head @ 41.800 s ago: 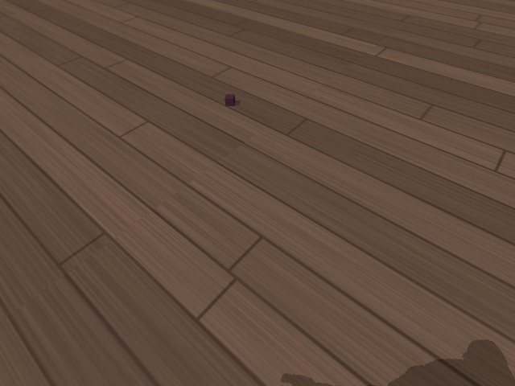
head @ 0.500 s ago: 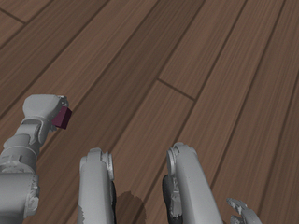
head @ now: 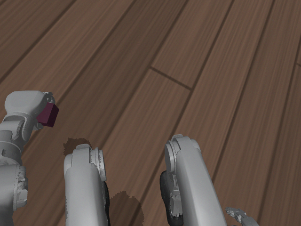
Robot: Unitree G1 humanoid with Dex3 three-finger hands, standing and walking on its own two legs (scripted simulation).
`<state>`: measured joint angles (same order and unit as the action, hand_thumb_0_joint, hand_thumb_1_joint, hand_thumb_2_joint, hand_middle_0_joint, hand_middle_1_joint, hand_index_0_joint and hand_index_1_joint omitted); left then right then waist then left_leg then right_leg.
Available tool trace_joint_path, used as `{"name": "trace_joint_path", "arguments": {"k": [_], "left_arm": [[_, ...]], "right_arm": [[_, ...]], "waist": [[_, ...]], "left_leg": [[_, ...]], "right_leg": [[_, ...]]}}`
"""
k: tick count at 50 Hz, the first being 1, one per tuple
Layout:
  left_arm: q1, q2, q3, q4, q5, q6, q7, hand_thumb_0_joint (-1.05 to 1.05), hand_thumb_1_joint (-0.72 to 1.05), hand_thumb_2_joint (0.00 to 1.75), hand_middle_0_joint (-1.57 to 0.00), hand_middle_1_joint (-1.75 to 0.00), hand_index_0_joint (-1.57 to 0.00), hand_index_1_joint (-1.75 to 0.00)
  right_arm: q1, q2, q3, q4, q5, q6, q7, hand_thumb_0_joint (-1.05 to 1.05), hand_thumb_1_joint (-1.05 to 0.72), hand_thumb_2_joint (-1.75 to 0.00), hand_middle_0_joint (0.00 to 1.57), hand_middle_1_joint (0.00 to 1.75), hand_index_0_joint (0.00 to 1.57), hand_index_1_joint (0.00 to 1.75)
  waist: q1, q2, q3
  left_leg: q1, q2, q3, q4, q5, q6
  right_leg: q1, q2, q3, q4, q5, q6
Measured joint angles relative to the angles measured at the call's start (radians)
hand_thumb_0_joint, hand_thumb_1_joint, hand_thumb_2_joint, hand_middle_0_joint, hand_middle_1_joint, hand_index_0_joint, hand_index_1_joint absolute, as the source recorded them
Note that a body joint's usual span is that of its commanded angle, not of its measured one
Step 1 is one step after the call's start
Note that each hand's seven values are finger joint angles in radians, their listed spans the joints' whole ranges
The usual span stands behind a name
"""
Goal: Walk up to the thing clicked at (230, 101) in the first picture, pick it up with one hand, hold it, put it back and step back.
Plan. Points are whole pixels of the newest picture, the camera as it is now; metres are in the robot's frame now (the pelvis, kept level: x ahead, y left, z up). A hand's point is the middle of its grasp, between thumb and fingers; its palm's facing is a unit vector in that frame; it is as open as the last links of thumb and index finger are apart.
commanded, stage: crouch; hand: left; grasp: from above
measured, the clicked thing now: (42, 113) +0.44 +0.29 -0.19
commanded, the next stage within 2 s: lower in 0.16 s
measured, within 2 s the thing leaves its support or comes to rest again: rests again in 1.52 s
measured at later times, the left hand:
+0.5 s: hand (41, 119) +0.42 +0.30 -0.21, palm faces -0.48 -0.04 -0.87, open 8.7 cm
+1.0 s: hand (48, 119) +0.43 +0.30 -0.25, palm faces -0.47 -0.07 -0.88, open 8.7 cm
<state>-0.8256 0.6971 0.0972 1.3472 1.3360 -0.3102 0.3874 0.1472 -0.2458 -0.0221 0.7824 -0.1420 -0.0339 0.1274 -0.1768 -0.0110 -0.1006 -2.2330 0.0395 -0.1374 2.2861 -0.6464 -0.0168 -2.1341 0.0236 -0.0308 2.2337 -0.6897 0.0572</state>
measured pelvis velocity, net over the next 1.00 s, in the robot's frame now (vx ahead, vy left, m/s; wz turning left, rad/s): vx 0.01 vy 0.00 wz -0.05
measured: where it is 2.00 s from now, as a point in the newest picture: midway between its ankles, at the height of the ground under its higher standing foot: (138, 213)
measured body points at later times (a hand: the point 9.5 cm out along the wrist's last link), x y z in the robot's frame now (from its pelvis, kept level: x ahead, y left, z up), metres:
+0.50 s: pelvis +0.00 +0.00 -0.04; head +0.23 +0.07 +0.35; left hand +0.44 +0.30 -0.15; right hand +0.08 -0.28 -0.15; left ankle +0.09 +0.13 -0.33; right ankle +0.10 -0.14 -0.33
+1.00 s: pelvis +0.01 +0.00 -0.07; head +0.24 +0.07 +0.31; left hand +0.45 +0.30 -0.20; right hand +0.07 -0.28 -0.17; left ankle +0.09 +0.13 -0.33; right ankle +0.10 -0.14 -0.33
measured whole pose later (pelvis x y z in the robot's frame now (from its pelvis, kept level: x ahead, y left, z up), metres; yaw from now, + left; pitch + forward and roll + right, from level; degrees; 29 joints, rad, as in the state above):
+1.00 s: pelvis +0.01 +0.00 -0.07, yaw -3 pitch +29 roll -8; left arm -0.88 0.85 0.20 1.57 1.40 -0.36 0.52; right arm 0.06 -0.27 0.09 0.79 -0.25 -0.07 0.16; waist -0.25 -0.07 0.02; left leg -2.37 0.03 -0.22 2.52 -0.67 -0.05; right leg -2.27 0.06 -0.07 2.44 -0.70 0.06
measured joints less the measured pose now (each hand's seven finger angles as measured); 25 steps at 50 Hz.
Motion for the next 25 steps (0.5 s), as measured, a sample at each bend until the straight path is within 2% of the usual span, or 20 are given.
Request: {"name": "trace_joint_path", "arguments": {"k": [21, 25], "left_arm": [[-0.044, 0.042, 0.007, 0.095, 0.009, -0.023, 0.025, 0.00, 0.19, 0.41, -0.96, -0.43, -0.78, -0.46], [-0.042, 0.059, 0.025, 0.107, 0.021, -0.043, 0.036, 0.00, 0.19, 0.42, -0.96, -0.43, -0.78, -0.46]], "right_arm": [[-0.035, -0.001, 0.037, 0.012, -0.014, -0.008, 0.007, 0.00, -0.93, -0.90, 0.20, 0.30, 0.21, 0.30], [-0.045, -0.005, 0.046, 0.012, -0.025, -0.009, 0.010, 0.00, -0.93, -0.90, 0.20, 0.30, 0.21, 0.30]], "waist": [[-0.016, -0.014, 0.030], [-0.021, -0.023, 0.046]], "left_leg": [[-0.074, -0.006, -0.018, 0.096, -0.007, -0.008], [-0.085, -0.007, -0.029, 0.119, -0.011, -0.013]], "right_leg": [[-0.073, 0.009, -0.004, 0.094, -0.008, 0.002], [-0.083, 0.012, -0.011, 0.114, -0.009, 0.003]]}}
